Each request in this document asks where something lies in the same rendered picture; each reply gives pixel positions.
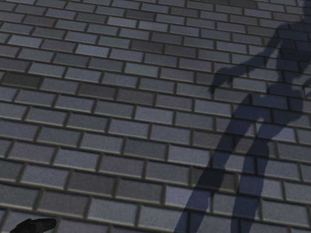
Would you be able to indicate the robot left hand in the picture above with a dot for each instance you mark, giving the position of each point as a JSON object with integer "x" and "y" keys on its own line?
{"x": 39, "y": 225}

